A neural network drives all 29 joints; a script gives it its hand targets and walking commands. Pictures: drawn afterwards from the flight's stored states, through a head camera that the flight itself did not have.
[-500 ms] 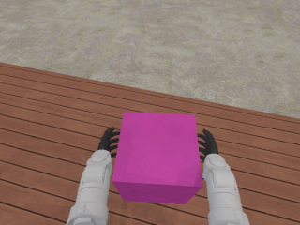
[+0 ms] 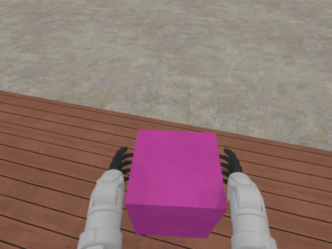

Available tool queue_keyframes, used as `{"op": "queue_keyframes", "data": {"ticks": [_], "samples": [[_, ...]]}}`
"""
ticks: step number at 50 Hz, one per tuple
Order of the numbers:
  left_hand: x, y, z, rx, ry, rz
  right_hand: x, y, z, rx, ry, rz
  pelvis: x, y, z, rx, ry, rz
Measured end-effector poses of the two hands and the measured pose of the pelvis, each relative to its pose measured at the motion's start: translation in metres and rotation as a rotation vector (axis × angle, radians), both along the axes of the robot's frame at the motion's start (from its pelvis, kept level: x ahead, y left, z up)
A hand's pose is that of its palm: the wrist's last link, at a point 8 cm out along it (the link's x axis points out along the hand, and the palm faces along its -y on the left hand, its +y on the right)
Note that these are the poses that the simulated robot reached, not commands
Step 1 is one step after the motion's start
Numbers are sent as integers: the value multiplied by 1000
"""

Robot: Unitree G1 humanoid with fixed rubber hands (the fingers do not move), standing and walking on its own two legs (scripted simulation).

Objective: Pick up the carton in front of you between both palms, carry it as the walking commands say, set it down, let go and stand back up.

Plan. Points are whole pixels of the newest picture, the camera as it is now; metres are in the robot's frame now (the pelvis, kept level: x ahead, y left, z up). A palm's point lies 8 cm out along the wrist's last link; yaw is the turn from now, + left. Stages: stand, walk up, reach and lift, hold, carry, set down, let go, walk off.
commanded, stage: reach and lift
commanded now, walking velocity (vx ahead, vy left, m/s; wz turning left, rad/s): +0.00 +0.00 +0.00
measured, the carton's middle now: (173, 186) +0.32 +0.00 -0.05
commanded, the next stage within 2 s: hold in 0.68 s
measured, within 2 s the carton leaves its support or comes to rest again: neither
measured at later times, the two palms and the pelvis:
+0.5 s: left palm (116, 169) +0.31 +0.15 +0.04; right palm (234, 172) +0.31 -0.15 +0.04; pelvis +0.02 +0.00 +0.01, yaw +0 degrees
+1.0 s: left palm (115, 170) +0.30 +0.15 +0.05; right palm (239, 174) +0.30 -0.15 +0.06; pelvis +0.01 +0.00 +0.01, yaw +0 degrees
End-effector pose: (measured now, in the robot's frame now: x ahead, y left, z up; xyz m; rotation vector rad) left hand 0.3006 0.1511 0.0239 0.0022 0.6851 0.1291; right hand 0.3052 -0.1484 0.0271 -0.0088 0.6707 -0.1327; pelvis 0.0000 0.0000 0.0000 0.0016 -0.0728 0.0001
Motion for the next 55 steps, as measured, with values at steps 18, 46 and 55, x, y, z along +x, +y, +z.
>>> {"op": "queue_keyframes", "data": {"ticks": [18,46,55], "samples": [[10,0,9,23,-2,-22,9,0,9,-26,-1,14,17,2,6,0,-3,-3],[-2,-5,31,29,-21,-29,-4,-4,31,-26,-21,13,17,-1,8,-1,-59,3],[-6,-4,28,20,-10,-23,-8,-3,28,-16,-9,3,8,0,6,0,-67,2]]}}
